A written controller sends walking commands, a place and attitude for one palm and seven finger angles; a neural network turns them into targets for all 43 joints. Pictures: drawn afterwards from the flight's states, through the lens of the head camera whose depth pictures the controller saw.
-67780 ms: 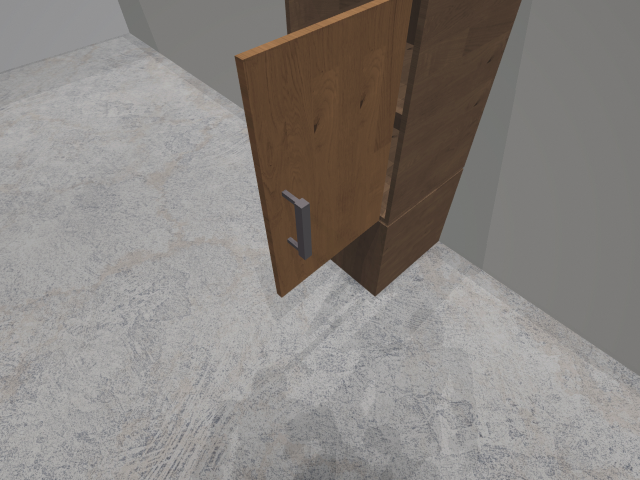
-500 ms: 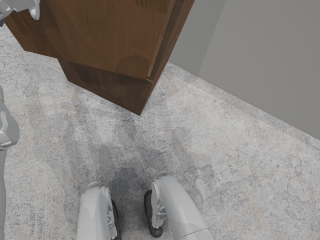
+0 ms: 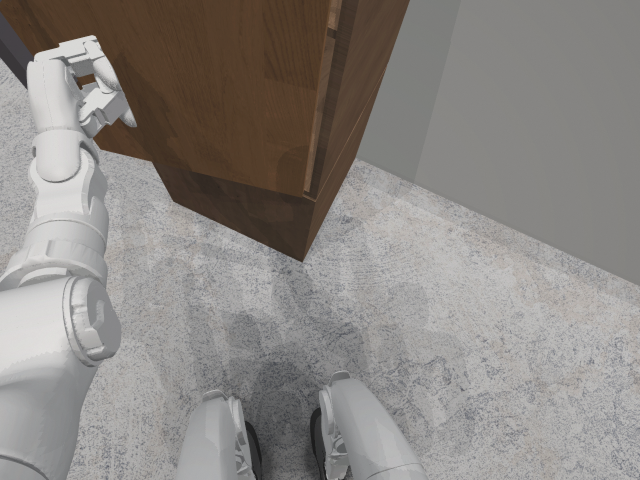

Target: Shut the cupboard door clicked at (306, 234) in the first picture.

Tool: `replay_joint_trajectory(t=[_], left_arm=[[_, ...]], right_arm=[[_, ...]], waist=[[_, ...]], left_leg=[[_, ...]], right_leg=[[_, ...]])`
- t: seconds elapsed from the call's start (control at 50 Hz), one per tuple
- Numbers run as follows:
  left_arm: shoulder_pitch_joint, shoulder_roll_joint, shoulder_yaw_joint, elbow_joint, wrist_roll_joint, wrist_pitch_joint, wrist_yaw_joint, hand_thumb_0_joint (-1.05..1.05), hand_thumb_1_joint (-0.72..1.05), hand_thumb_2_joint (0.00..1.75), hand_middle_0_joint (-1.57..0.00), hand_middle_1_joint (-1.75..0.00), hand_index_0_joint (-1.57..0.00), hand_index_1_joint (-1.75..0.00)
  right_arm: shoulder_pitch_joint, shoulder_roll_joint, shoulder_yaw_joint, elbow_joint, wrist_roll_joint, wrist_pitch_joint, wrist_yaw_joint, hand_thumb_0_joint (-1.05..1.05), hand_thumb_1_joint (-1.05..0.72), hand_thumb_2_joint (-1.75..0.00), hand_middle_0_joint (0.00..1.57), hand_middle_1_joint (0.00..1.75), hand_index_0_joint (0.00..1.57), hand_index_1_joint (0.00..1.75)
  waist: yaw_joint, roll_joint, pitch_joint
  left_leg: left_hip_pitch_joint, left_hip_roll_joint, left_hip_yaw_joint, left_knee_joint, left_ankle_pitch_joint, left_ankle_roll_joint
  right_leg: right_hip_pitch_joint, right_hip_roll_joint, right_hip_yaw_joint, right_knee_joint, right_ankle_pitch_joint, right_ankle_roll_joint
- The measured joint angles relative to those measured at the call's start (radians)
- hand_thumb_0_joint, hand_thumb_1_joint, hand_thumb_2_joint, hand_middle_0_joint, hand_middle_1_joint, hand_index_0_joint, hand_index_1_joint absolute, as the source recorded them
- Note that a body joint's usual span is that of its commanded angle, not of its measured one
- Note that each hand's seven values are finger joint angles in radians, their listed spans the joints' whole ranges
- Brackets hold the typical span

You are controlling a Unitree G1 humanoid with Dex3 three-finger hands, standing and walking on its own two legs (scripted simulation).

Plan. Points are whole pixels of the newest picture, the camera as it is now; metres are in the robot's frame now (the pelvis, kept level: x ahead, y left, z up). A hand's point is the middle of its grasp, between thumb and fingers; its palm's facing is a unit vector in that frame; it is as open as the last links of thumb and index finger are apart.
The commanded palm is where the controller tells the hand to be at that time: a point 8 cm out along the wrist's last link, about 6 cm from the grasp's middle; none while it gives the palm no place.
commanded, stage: pull the fist back off the door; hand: left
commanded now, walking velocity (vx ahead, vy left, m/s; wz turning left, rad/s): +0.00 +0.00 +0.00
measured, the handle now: (32, 52) +0.64 +0.26 +0.04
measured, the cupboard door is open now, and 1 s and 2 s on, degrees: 13 13 13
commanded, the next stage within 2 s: draw the hand back to the body in 0.34 s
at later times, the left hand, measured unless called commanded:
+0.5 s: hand (112, 139) +0.51 +0.16 +0.05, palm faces +0.08 -1.00 -0.03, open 3.1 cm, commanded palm +0.47 +0.20 +0.06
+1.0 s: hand out of the picture +0.37 +0.21 +0.16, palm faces +0.07 -1.00 -0.06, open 3.1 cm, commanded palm +0.33 +0.26 +0.17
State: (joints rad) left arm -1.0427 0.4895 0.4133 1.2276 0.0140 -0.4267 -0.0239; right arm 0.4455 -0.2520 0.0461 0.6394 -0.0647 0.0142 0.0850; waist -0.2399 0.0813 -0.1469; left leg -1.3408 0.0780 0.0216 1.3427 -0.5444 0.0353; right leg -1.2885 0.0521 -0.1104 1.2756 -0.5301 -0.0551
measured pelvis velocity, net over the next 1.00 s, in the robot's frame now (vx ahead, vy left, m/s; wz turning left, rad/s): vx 0.03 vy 0.01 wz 0.04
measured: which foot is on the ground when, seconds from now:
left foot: down 0.00-1.00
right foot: down 0.00-1.00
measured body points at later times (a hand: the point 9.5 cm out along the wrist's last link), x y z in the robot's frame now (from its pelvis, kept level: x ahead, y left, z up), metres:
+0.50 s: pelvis +0.00 +0.00 +0.00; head +0.15 +0.03 +0.43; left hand +0.50 +0.22 +0.05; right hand +0.08 -0.27 -0.11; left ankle +0.03 +0.10 -0.60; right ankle +0.03 -0.09 -0.60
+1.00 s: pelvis +0.03 +0.01 +0.09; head +0.08 +0.02 +0.54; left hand +0.36 +0.26 +0.16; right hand +0.15 -0.24 -0.01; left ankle +0.03 +0.10 -0.60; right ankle +0.03 -0.09 -0.60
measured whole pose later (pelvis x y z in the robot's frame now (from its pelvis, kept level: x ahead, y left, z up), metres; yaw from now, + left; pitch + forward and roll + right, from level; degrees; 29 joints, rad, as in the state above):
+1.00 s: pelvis +0.03 +0.01 +0.09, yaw +3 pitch +12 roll -2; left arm -0.19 0.27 0.17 0.47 -0.19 -0.35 -0.14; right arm 0.30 -0.27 0.00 0.56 0.05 0.02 -0.02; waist -0.05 0.04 -0.13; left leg -0.69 0.02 0.06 0.91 -0.44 0.04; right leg -0.65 0.03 -0.06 0.86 -0.43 -0.03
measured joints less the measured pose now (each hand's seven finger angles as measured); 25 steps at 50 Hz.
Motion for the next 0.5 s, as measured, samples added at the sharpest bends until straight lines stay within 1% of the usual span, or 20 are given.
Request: replay_joint_trajectory(t=[0.1, 0.2, 0.26, 0.34, 0.4, 0.5], left_arm=[[0.085, -0.048, -0.02, -0.053, -0.032, -0.038, -0.022, 0.01, 0.9, 0.9, -1.3, -1.5, -1.29, -1.5], [0.16, -0.102, -0.067, -0.1, -0.056, -0.073, -0.033, 0.01, 0.9, 0.9, -1.3, -1.5, -1.29, -1.5], [0.182, -0.128, -0.089, -0.103, -0.063, -0.085, -0.03, 0.01, 0.9, 0.9, -1.3, -1.5, -1.3, -1.5], [0.2, -0.145, -0.1, -0.104, -0.066, -0.107, -0.025, 0.01, 0.9, 0.9, -1.3, -1.5, -1.3, -1.5], [0.186, -0.141, -0.113, -0.085, -0.059, -0.119, -0.024, 0.01, 0.9, 0.9, -1.3, -1.5, -1.3, -1.5], [0.154, -0.131, -0.119, -0.059, -0.062, -0.113, -0.026, 0.01, 0.9, 0.9, -1.3, -1.5, -1.3, -1.5]], right_arm=[[-0.028, -0.01, -0.023, 0.001, 0.009, 0.009, -0.007, 0.01, -0.9, -0.9, 0.2, 0.3, 0.2, 0.3], [-0.073, -0.022, -0.045, -0.001, 0.018, 0.015, -0.016, 0.01, -0.9, -0.9, 0.2, 0.3, 0.2, 0.3], [-0.106, -0.027, -0.049, -0.004, 0.021, 0.017, -0.023, 0.01, -0.9, -0.9, 0.2, 0.3, 0.2, 0.3], [-0.145, -0.026, -0.05, -0.011, 0.023, 0.018, -0.031, 0.01, -0.9, -0.9, 0.2, 0.3, 0.2, 0.3], [-0.167, -0.022, -0.047, -0.014, 0.023, 0.016, -0.035, 0.01, -0.9, -0.9, 0.2, 0.3, 0.2, 0.3], [-0.176, -0.012, -0.039, -0.018, 0.022, 0.022, -0.037, 0.01, -0.9, -0.9, 0.2, 0.3, 0.2, 0.3]], waist=[[0.026, -0.016, -0.006], [0.055, -0.03, -0.011], [0.067, -0.037, -0.013], [0.074, -0.044, -0.018], [0.073, -0.043, -0.021], [0.071, -0.039, -0.025]], left_leg=[[0.032, -0.008, 0.0, -0.014, -0.002, -0.005], [0.063, -0.019, -0.003, -0.027, -0.001, -0.007], [0.076, -0.024, -0.005, -0.03, -0.001, -0.006], [0.084, -0.028, -0.005, -0.029, -0.002, -0.005], [0.081, -0.031, -0.009, -0.02, -0.004, -0.004], [0.069, -0.032, -0.008, -0.009, -0.007, 0.0]], right_leg=[[0.03, -0.006, 0.0, -0.005, -0.009, -0.003], [0.062, -0.016, -0.002, -0.011, -0.016, -0.003], [0.076, -0.02, -0.004, -0.013, -0.019, -0.003], [0.086, -0.024, -0.005, -0.01, -0.023, -0.001], [0.085, -0.027, -0.008, -0.003, -0.026, 0.0], [0.075, -0.029, -0.007, 0.007, -0.028, 0.003]])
